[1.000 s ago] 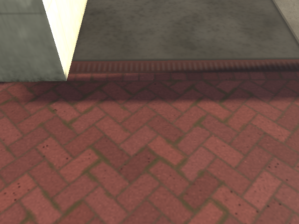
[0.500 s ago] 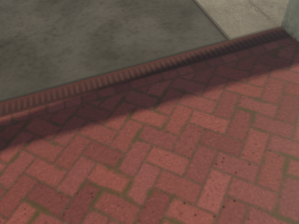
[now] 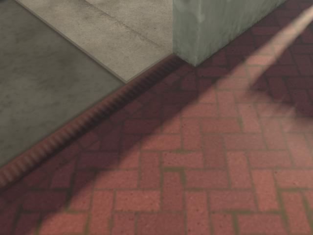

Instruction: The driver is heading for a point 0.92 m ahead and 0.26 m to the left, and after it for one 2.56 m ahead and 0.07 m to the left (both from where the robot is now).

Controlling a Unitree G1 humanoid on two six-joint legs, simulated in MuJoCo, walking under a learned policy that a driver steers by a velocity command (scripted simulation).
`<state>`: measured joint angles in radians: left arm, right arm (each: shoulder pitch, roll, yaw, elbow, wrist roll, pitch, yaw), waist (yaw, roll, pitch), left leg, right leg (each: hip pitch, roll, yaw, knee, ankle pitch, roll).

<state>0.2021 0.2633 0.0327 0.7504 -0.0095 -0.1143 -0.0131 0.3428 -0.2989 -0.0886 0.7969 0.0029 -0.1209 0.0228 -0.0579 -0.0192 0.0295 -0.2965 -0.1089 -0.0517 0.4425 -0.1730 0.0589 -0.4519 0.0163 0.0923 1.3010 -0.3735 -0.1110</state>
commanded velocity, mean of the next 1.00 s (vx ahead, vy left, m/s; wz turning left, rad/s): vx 0.97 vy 0.00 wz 0.63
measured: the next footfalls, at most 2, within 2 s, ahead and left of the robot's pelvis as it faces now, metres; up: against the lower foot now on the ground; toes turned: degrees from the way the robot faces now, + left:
right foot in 0.24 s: +0.38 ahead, -0.17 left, +0.00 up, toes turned +13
left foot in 0.68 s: +0.69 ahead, +0.21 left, +0.00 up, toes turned +37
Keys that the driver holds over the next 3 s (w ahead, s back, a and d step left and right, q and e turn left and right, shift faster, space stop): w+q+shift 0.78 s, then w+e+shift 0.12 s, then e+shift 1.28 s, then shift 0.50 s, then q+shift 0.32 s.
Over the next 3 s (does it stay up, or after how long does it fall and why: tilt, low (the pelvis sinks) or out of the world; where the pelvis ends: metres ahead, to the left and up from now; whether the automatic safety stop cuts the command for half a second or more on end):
stays up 1.08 0.41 0.00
